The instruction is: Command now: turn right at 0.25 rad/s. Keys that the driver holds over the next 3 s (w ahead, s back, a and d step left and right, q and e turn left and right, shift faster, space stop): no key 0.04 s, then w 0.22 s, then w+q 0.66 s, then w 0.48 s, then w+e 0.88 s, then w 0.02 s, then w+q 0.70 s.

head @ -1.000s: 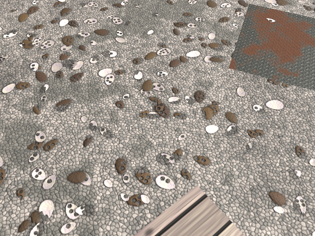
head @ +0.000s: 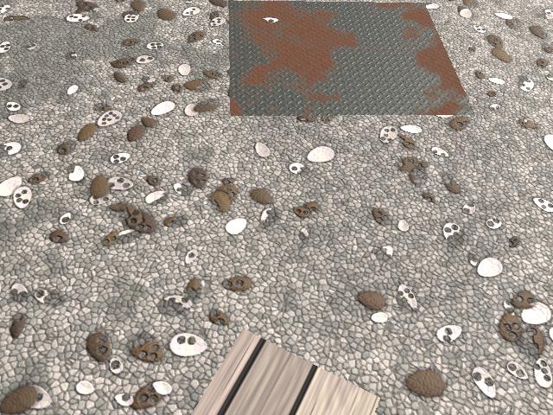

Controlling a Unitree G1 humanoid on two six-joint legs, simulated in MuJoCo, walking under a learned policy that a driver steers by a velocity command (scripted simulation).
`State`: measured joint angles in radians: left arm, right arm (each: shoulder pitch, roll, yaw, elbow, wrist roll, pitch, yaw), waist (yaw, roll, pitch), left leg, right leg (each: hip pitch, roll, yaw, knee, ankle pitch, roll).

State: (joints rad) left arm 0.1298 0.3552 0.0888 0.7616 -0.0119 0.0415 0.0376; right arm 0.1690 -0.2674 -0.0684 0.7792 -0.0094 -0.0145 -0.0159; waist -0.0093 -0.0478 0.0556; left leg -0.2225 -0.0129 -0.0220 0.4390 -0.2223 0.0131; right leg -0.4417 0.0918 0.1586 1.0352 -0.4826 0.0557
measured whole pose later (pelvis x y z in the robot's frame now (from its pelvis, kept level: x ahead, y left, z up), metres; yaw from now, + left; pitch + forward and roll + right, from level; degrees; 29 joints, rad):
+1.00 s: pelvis +0.36 +0.08 +0.00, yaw +19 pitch +1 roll +0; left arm 0.09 0.31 0.05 0.69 0.01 -0.10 0.00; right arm 0.32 -0.29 -0.05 0.75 0.02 -0.06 0.00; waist -0.07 -0.04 0.04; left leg -0.11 -0.12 -0.12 0.32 -0.21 0.09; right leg -0.67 -0.09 0.10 0.65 0.07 0.06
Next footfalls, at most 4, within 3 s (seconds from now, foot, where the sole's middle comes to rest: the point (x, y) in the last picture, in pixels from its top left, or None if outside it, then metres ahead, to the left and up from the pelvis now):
0.20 right None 0.01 -0.13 -0.78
0.64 left None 0.33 0.15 -0.78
1.16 right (254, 333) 0.67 0.04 -0.78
1.66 left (134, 275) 0.84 0.37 -0.78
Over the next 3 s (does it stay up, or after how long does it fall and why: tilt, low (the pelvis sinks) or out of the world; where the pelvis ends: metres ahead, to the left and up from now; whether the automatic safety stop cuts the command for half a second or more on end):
stays up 1.45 0.29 0.00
